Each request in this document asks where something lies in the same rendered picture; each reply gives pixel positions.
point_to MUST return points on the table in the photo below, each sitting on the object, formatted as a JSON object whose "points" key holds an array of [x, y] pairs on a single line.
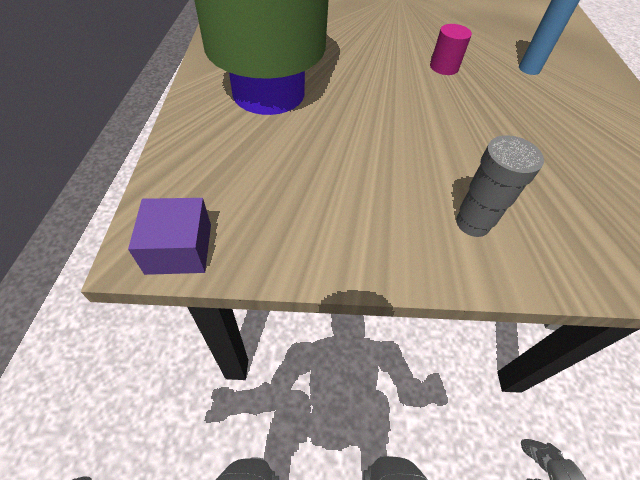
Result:
{"points": [[347, 204]]}

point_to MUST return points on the potted plant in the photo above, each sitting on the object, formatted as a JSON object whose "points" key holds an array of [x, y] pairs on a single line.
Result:
{"points": [[266, 46]]}

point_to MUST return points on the right robot hand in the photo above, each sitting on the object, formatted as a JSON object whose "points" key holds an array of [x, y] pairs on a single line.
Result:
{"points": [[551, 460]]}

